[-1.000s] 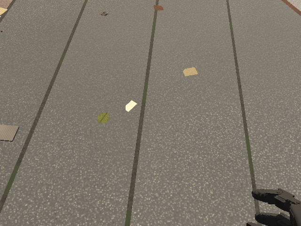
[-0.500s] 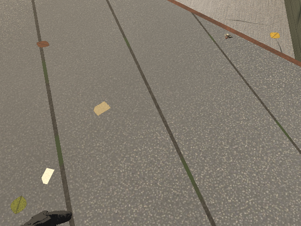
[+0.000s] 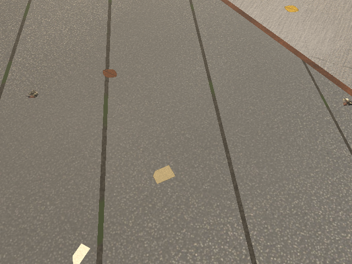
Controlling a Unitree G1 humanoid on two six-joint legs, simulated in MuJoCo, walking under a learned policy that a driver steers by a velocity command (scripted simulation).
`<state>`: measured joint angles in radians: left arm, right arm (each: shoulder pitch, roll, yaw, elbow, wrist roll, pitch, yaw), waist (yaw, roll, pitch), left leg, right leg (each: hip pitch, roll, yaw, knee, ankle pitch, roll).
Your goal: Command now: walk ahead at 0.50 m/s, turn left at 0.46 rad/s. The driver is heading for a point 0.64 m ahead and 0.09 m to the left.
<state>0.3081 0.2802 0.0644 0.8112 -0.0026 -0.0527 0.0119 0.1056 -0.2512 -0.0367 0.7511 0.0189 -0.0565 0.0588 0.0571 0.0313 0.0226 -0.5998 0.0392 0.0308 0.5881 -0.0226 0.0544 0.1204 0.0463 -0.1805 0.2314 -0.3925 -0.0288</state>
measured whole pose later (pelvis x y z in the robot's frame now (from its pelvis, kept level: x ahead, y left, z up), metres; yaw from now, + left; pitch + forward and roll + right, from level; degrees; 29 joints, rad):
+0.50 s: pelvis +0.31 +0.01 +0.00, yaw +16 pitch +2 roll +1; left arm 0.07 0.28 0.04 0.67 0.00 -0.11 -0.02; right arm 0.36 -0.29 -0.07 0.75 0.02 -0.04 -0.01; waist -0.07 -0.03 0.00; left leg -0.07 -0.10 -0.20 0.48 -0.44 0.05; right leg -0.48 -0.01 0.04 0.48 -0.02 0.01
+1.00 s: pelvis +0.53 +0.08 +0.00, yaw +17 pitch +2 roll -1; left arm 0.32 0.28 0.04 0.86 0.00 -0.05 0.00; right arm 0.07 -0.24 -0.03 0.69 -0.03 -0.07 0.01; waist 0.07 0.01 0.02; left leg -0.45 0.00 -0.02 0.49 -0.05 0.03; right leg -0.14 0.03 0.01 0.58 -0.44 0.00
